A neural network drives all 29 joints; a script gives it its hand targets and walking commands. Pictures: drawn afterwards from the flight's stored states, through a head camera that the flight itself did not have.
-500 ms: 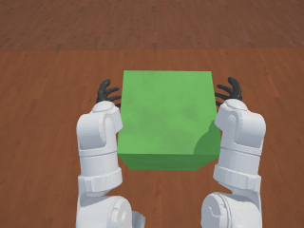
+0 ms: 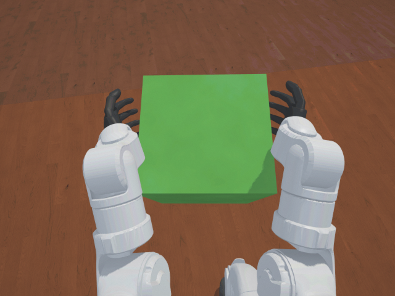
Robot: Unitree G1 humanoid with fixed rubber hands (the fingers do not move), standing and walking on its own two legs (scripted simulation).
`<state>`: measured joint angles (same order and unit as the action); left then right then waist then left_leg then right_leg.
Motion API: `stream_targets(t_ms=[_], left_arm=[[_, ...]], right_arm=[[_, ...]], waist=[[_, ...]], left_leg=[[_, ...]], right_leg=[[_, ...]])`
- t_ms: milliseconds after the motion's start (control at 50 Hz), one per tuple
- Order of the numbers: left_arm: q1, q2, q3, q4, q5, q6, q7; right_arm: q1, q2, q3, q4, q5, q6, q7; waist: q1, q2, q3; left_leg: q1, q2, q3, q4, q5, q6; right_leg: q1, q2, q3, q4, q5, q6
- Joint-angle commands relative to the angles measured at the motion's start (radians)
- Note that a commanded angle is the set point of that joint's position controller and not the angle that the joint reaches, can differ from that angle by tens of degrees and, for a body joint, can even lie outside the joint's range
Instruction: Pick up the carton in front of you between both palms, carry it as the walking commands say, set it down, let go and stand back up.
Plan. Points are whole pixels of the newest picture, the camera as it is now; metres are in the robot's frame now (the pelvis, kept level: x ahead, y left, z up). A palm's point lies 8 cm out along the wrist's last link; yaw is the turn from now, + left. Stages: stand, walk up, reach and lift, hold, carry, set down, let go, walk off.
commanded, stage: carry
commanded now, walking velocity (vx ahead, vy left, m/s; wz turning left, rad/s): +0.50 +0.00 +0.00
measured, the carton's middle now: (204, 150) +0.39 -0.02 +0.06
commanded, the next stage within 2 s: none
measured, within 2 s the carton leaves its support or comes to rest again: neither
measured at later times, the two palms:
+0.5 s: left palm (132, 25) +0.66 +0.14 +0.19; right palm (252, 21) +0.68 -0.15 +0.19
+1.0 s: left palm out of the picture +0.96 +0.13 +0.22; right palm out of the picture +0.98 -0.15 +0.22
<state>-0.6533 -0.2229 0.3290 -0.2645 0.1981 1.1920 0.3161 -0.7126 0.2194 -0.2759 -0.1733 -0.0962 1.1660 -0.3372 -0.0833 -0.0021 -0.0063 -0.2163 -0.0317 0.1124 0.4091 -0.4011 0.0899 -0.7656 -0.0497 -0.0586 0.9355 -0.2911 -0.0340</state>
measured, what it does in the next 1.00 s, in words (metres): climbs: right foot, then left foot 0.03 m higher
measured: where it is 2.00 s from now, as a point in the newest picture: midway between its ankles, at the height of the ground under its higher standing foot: (187, 110)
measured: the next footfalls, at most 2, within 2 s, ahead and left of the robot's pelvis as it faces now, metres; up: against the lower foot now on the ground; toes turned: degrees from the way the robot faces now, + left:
right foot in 0.12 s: +0.28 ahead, -0.11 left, +0.03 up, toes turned -5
left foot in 0.54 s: +0.53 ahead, +0.11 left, +0.06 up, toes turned +6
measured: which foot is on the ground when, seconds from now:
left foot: down 0.00-0.16, up 0.18-0.52, down 0.54-0.94, up 0.96-1.00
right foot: up 0.00-0.10, down 0.12-0.54, up 0.56-0.90, down 0.92-1.00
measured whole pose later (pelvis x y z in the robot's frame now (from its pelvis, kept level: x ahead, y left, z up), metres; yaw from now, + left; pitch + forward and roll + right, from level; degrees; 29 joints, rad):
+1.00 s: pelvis +0.62 -0.02 +0.05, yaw +1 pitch +4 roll -1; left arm -0.68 -0.22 0.30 -0.06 0.15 1.21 0.31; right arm -0.68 0.16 -0.33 -0.06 -0.15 1.19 -0.32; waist 0.07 0.01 -0.09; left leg -0.42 0.03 0.01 1.14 -0.52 0.03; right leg -0.51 0.01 -0.14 0.68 -0.36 -0.05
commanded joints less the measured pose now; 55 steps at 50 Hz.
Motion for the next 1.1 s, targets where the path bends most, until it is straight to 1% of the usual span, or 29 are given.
stream_targets(t_ms=[0,60,80,100,120,140,160,180,200,240,360,460,500,520,540,560,580,620,660,760,840,880,900,920,940,980,1000,1040,1080], left_arm=[[-0.597,-0.694,-0.613,0.133,-0.300,0.042,-0.160],[-0.631,-0.725,-0.607,0.196,-0.323,0.050,-0.167],[-0.642,-0.738,-0.605,0.215,-0.328,0.048,-0.167],[-0.631,-0.744,-0.594,0.237,-0.329,0.043,-0.166],[-0.621,-0.738,-0.577,0.250,-0.322,0.036,-0.162],[-0.662,-0.749,-0.586,0.241,-0.327,0.026,-0.154],[-0.673,-0.781,-0.594,0.217,-0.346,0.028,-0.156],[-0.691,-0.820,-0.620,0.188,-0.377,0.020,-0.159],[-0.742,-0.850,-0.632,0.152,-0.404,0.010,-0.167],[-0.822,-0.901,-0.677,0.100,-0.460,-0.010,-0.183],[-0.679,-0.795,-0.673,0.091,-0.430,-0.014,-0.170],[-0.577,-0.720,-0.620,0.144,-0.348,0.021,-0.158],[-0.577,-0.715,-0.606,0.150,-0.335,0.026,-0.157],[-0.577,-0.714,-0.603,0.159,-0.326,0.028,-0.158],[-0.599,-0.716,-0.591,0.158,-0.323,0.031,-0.160],[-0.622,-0.736,-0.586,0.155,-0.329,0.031,-0.164],[-0.663,-0.752,-0.586,0.147,-0.339,0.022,-0.162],[-0.671,-0.774,-0.553,0.139,-0.331,0.007,-0.160],[-0.665,-0.788,-0.556,0.129,-0.318,-0.008,-0.157],[-0.641,-0.734,-0.599,0.093,-0.309,-0.018,-0.144],[-0.591,-0.692,-0.596,0.143,-0.308,0.016,-0.146],[-0.573,-0.694,-0.585,0.197,-0.313,0.027,-0.154],[-0.548,-0.695,-0.575,0.236,-0.312,0.029,-0.155],[-0.548,-0.671,-0.560,0.258,-0.304,0.028,-0.149],[-0.575,-0.691,-0.557,0.249,-0.303,0.027,-0.146],[-0.642,-0.756,-0.593,0.194,-0.350,0.024,-0.153],[-0.690,-0.793,-0.615,0.158,-0.372,0.016,-0.160],[-0.779,-0.855,-0.651,0.113,-0.424,-0.004,-0.176],[-0.788,-0.868,-0.669,0.097,-0.446,-0.019,-0.187]], right_arm=[[-0.494,0.745,0.576,0.101,0.277,0.064,0.201],[-0.493,0.726,0.526,0.145,0.224,0.069,0.191],[-0.494,0.725,0.513,0.158,0.214,0.068,0.187],[-0.499,0.723,0.504,0.168,0.203,0.067,0.184],[-0.525,0.726,0.495,0.173,0.198,0.068,0.183],[-0.541,0.746,0.479,0.165,0.198,0.066,0.184],[-0.585,0.752,0.479,0.158,0.198,0.058,0.180],[-0.585,0.765,0.461,0.149,0.199,0.052,0.178],[-0.602,0.784,0.453,0.136,0.193,0.039,0.178],[-0.607,0.804,0.454,0.118,0.179,0.016,0.176],[-0.569,0.741,0.548,0.041,0.212,0.008,0.167],[-0.523,0.726,0.570,0.095,0.241,0.047,0.176],[-0.527,0.746,0.563,0.128,0.249,0.051,0.180],[-0.513,0.749,0.551,0.155,0.249,0.049,0.180],[-0.503,0.741,0.537,0.165,0.241,0.043,0.176],[-0.534,0.738,0.529,0.154,0.234,0.037,0.168],[-0.538,0.762,0.538,0.123,0.242,0.039,0.166],[-0.617,0.834,0.593,0.064,0.299,0.027,0.182],[-0.687,0.880,0.638,0.012,0.352,0.006,0.201],[-0.619,0.822,0.651,0.007,0.354,0.005,0.202],[-0.516,0.747,0.600,0.080,0.289,0.037,0.184],[-0.493,0.725,0.574,0.111,0.253,0.050,0.177],[-0.502,0.705,0.553,0.126,0.235,0.056,0.173],[-0.503,0.702,0.530,0.139,0.226,0.065,0.170],[-0.548,0.705,0.512,0.148,0.222,0.066,0.167],[-0.553,0.742,0.480,0.163,0.214,0.058,0.164],[-0.560,0.770,0.471,0.168,0.208,0.051,0.166],[-0.586,0.811,0.471,0.156,0.195,0.028,0.170],[-0.609,0.825,0.495,0.123,0.197,0.008,0.170]], waist=[[0.010,0.135,-0.362],[0.057,0.196,-0.348],[0.107,0.188,-0.396],[0.166,0.142,-0.491],[0.203,-0.018,-0.546],[0.191,-0.313,-0.544],[0.176,-0.197,-0.520],[0.193,-0.090,-0.511],[0.178,0.006,-0.486],[0.144,-0.009,-0.483],[0.151,-0.091,-0.447],[0.154,-0.161,-0.372],[0.082,-0.156,-0.423],[0.013,-0.114,-0.512],[-0.044,0.059,-0.583],[-0.030,0.326,-0.576],[-0.012,0.256,-0.559],[-0.016,0.031,-0.511],[0.015,0.047,-0.506],[0.022,0.134,-0.474],[0.054,0.181,-0.428],[0.116,0.101,-0.467],[0.167,0.002,-0.536],[0.168,-0.264,-0.561],[0.181,-0.291,-0.509],[0.184,-0.042,-0.470],[0.176,0.014,-0.455],[0.143,-0.050,-0.453],[0.141,-0.103,-0.447]], left_leg=[[0.324,0.224,-0.149,-0.076,0.568,0.119],[0.280,0.206,-0.053,0.042,0.868,0.059],[0.225,0.197,0.007,0.190,0.979,0.022],[0.101,0.173,0.038,0.383,0.875,-0.022],[-0.128,0.105,0.049,0.662,0.573,-0.055],[-0.463,-0.097,-0.041,0.913,-0.046,-0.072],[-0.575,-0.026,-0.163,1.090,-0.094,-0.034],[-0.600,0.004,-0.182,1.125,-0.076,-0.022],[-0.606,0.045,-0.172,1.079,-0.036,-0.015],[-0.574,0.082,-0.164,0.972,0.015,-0.006],[-0.637,0.118,-0.091,0.692,0.022,-0.055],[-0.419,0.029,0.081,0.321,0.074,-0.053],[-0.136,-0.056,0.163,0.179,0.141,-0.025],[0.135,-0.039,0.121,0.173,0.141,0.005],[0.348,0.164,-0.300,0.062,-0.093,0.098],[0.495,0.349,-0.767,-0.071,0.081,0.231],[0.525,0.382,-0.786,-0.038,0.218,0.267],[0.431,0.348,-0.587,0.049,0.402,0.212],[0.363,0.315,-0.464,0.012,0.309,0.152],[0.275,0.292,-0.288,-0.045,0.265,0.146],[0.144,0.252,-0.142,-0.015,0.330,0.070],[0.016,0.205,-0.032,0.204,0.482,0.012],[-0.122,0.164,0.019,0.433,0.415,-0.036],[-0.379,0.039,0.027,0.716,0.132,-0.092],[-0.594,-0.033,-0.069,0.878,-0.145,-0.075],[-0.688,0.045,-0.138,1.050,-0.106,-0.036],[-0.685,0.074,-0.152,1.005,-0.070,-0.028],[-0.652,0.090,-0.143,0.925,-0.026,-0.023],[-0.662,0.092,-0.115,0.878,0.013,-0.032]], right_leg=[[0.036,0.036,-0.088,-0.178,0.076,0.003],[0.239,0.117,-0.185,-0.307,0.042,-0.027],[0.423,0.148,-0.218,-0.374,0.068,-0.045],[0.684,0.125,-0.154,-0.377,0.041,-0.065],[0.867,-0.099,0.254,-0.475,-0.214,-0.130],[1.013,-0.280,0.787,-0.642,-0.075,-0.294],[1.034,-0.297,0.734,-0.579,0.054,-0.316],[0.984,-0.269,0.630,-0.528,0.162,-0.301],[0.921,-0.249,0.525,-0.514,0.191,-0.260],[0.844,-0.215,0.413,-0.545,0.058,-0.201],[0.856,-0.205,0.253,-0.589,0.126,-0.217],[0.792,-0.142,0.074,-0.555,0.404,-0.142],[0.723,-0.113,-0.026,-0.364,0.655,-0.086],[0.613,-0.087,-0.077,-0.199,0.681,-0.044],[0.373,-0.012,-0.088,0.071,0.425,0.012],[0.070,0.145,-0.025,0.282,-0.158,0.032],[-0.044,0.109,0.082,0.472,-0.246,0.005],[-0.100,0.034,0.111,0.489,-0.195,-0.021],[-0.063,0.000,0.106,0.371,-0.139,-0.022],[0.015,-0.010,0.040,0.018,-0.113,-0.002],[0.291,0.078,-0.126,-0.283,-0.016,0.007],[0.617,0.129,-0.184,-0.393,0.037,-0.022],[0.843,0.027,-0.003,-0.396,-0.044,-0.058],[0.952,-0.252,0.566,-0.555,-0.132,-0.180],[1.017,-0.293,0.774,-0.618,-0.014,-0.270],[0.964,-0.288,0.604,-0.502,0.224,-0.274],[0.912,-0.262,0.522,-0.502,0.217,-0.237],[0.858,-0.228,0.409,-0.539,0.102,-0.184],[0.857,-0.220,0.352,-0.567,0.087,-0.186]])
